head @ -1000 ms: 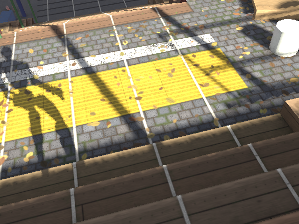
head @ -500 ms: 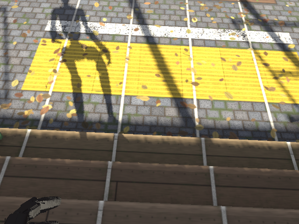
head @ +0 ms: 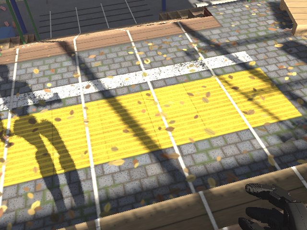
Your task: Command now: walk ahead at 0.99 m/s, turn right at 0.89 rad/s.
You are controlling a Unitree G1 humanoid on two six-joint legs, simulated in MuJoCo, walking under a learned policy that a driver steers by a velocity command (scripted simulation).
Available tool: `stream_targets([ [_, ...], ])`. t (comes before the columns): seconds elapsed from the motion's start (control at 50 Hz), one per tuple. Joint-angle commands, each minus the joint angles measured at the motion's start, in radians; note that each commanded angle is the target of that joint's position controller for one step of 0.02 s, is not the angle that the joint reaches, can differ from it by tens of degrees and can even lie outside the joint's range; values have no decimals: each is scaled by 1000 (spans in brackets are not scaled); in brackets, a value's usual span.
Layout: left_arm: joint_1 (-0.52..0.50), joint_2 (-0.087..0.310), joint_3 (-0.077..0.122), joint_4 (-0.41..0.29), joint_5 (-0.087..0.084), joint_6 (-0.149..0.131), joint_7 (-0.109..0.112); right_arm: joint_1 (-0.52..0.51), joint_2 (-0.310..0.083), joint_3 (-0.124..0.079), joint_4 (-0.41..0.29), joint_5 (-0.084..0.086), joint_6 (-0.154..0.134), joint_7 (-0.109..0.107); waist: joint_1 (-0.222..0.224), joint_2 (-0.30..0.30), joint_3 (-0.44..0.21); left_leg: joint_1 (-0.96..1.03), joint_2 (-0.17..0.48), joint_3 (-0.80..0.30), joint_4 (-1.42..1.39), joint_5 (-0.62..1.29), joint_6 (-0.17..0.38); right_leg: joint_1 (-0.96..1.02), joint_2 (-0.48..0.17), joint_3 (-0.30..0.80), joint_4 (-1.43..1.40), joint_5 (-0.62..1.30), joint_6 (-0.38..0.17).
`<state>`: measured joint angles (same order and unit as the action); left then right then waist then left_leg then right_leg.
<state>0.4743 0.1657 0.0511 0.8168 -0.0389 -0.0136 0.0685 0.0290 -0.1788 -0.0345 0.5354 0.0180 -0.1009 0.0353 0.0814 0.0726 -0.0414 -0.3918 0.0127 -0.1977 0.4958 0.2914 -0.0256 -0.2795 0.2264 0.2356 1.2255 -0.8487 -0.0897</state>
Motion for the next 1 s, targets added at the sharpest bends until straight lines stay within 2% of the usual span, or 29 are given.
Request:
stream_targets([
  [0.02, -159, -2, -4, -81, 9, -19, -34, 648, -155, -94, 180, -9, -19, 1, -320, -40, -64, 785, 183, -56, -60, 48, 37, -506, -13, 102, 595, 168, -19],
  [0.04, -7, -51, -17, -99, -5, -30, -46, 581, -136, -65, 168, -24, -16, 9, -199, 278, -56, 918, 224, -74, 319, 440, 35, -867, -4, 118, 911, 12, -19],
  [0.06, 83, -43, -27, -119, -37, -40, -50, 501, -150, -64, 150, -10, -5, 17, -127, 416, -92, 850, 320, -208, 231, 430, 50, -966, -66, 81, 1013, 112, -17],
  [0.08, 3, 38, -9, -148, -49, -38, -36, 469, -143, -71, 156, 6, -7, 24, -114, 225, -48, 691, 383, -280, 79, 8, 127, -989, -162, -13, 902, 303, -8],
  [0.1, -125, 54, -6, -226, -55, -31, -24, 385, -144, -72, 174, -2, -9, 21, -83, 121, 35, 461, 421, -463, -124, -559, 191, -977, -235, -62, 848, 460, -10],
  [0.12, -201, 85, -2, -228, -48, -4, -19, 316, -73, -41, 193, 3, -11, 13, -72, -24, 147, 277, 407, -435, -147, -722, 224, -959, -288, -38, 823, 515, 10],
  [0.14, -230, 57, -14, -238, -30, 15, -23, 278, 0, -8, 216, -3, -21, -1, -53, -83, 209, 124, 363, -334, -78, -713, 170, -930, -310, 21, 779, 593, 9],
  [0.2, -224, 116, 17, -262, 13, 15, -34, 223, -69, -12, 249, -29, -24, -42, 1, -53, 253, -143, 174, 9, -156, -517, 81, -669, -310, 1, 260, 875, 53],
  [0.22, -280, 112, 15, -300, 35, 6, -40, 225, -118, -23, 257, -37, -29, -59, -12, 24, 243, -143, 196, 20, -151, -299, 100, -626, -313, -28, 134, 936, 75],
  [0.26, -262, 74, 8, -295, 41, -15, -66, 320, -177, -37, 310, -46, -20, -87, -37, 41, 153, 102, 240, 47, -37, 118, 105, -704, -304, -51, 136, 978, 71],
  [0.3, -322, 100, 11, -310, 38, -16, -100, 401, -189, -42, 330, -28, -1, -98, -83, -24, 137, 353, 245, 118, 36, 207, 83, -854, -305, -136, 55, 960, 41],
  [0.32, -400, 95, 12, -328, 28, -21, -117, 514, -138, -33, 362, -21, 4, -112, -150, -17, 158, 512, 257, 105, 74, 78, 60, -998, -314, -86, 7, 995, 29],
  [0.38, -570, 67, -2, -369, 19, -37, -163, 658, -99, -10, 390, -38, 18, -121, -225, -31, 225, 602, 213, 165, 109, -40, 35, -1038, -268, -155, -258, 1051, 21],
  [0.42, -604, 41, -15, -362, 30, -66, -199, 561, -79, 11, 356, -18, 35, -125, -195, -39, 182, 287, 164, 249, 89, -197, 42, -531, -242, -229, -540, 1383, 25],
  [0.46, -540, 23, -16, -311, 7, -60, -206, 529, -160, -7, 344, -2, 47, -105, -170, -23, 144, 102, 140, 279, 122, -233, 85, -108, -162, -277, -629, 1402, 48],
  [0.5, -319, 111, 22, -191, 15, -47, -178, 525, -187, -14, 350, 13, 60, -84, -84, -32, 84, 283, 129, 217, 417, -149, 97, -7, -192, -224, -816, 1406, 32],
  [0.54, -111, 154, 49, -86, 76, -52, -146, 522, -168, -23, 386, 27, 54, -66, 44, -93, 3, 103, 23, 195, 881, -426, 30, 400, -283, -218, -1007, 1665, 2],
  [0.56, -41, 233, 43, -63, 111, -56, -134, 568, -117, -25, 387, 15, 49, -64, 42, -251, -82, -153, -87, 157, 1297, -1283, -10, 655, -483, -102, -747, 2265, -81],
  [0.58, -12, 207, 16, -83, 134, -54, -128, 771, -44, 3, 405, 47, 37, -33, -15, -248, -327, -294, -94, -133, 1389, -1299, -38, 872, -721, 27, -415, 2521, -257],
  [0.62, -152, 191, 23, -85, 86, -41, -143, 645, -114, -6, 319, 56, 62, -30, -45, -163, -443, -292, 42, -101, 1220, -1100, -67, 674, -730, 133, -614, 1752, -306],
  [0.64, -277, 181, 15, -144, 65, -42, -129, 571, -155, -21, 290, 37, 85, -55, -88, -41, -404, -231, 71, -4, 1162, -952, -66, 446, -723, 170, -722, 1376, -294],
  [0.66, -353, 171, 12, -154, 49, -33, -106, 524, -131, -31, 277, 21, 124, -76, -115, -31, -262, -225, 56, 54, 1132, -804, -76, 220, -717, 110, -813, 1227, -286],
  [0.72, -356, 198, 8, -128, 96, -18, -57, 400, -111, -42, 177, 10, 177, -112, -138, -162, -116, -170, 61, 95, 907, -723, -95, -46, -643, -68, -883, 1102, -214],
  [0.8, -372, 244, 10, -137, 104, 12, 2, 252, -145, -51, 62, -2, 190, -105, -128, -185, -171, -197, 42, 134, 952, -457, -90, -27, -657, -167, -853, 967, -186],
  [0.82, -371, 245, 12, -138, 102, 14, 0, 258, -146, -57, 50, 6, 197, -102, -138, -209, -150, -221, 45, 138, 992, -452, -81, -59, -663, -179, -888, 679, -159],
  [0.88, -340, 254, 27, -140, 42, 21, -8, 229, -155, -59, 12, 10, 205, -77, -144, -276, -47, -312, 53, 184, 964, -509, -46, -81, -651, -167, -945, 95, -57],
  [0.94, -341, 279, 47, -129, 31, 16, -9, 151, -118, -39, -23, 1, 188, -45, -133, -250, 19, -216, 81, 214, 650, -668, 5, -112, -637, -282, -937, 113, 11],
  [0.98, -451, 313, 61, -162, 66, 3, -20, 321, -164, -62, 46, 12, 171, -57, -242, -200, -21, 140, 14, 391, 645, -646, 5, -290, -588, -419, -862, 120, 40],
  [1.0, -505, 294, 59, -173, 47, 1, -27, 392, -172, -64, 78, 9, 169, -69, -278, -190, 16, 200, 7, 429, 560, -667, 17, -326, -576, -448, -779, 72, 50],
])
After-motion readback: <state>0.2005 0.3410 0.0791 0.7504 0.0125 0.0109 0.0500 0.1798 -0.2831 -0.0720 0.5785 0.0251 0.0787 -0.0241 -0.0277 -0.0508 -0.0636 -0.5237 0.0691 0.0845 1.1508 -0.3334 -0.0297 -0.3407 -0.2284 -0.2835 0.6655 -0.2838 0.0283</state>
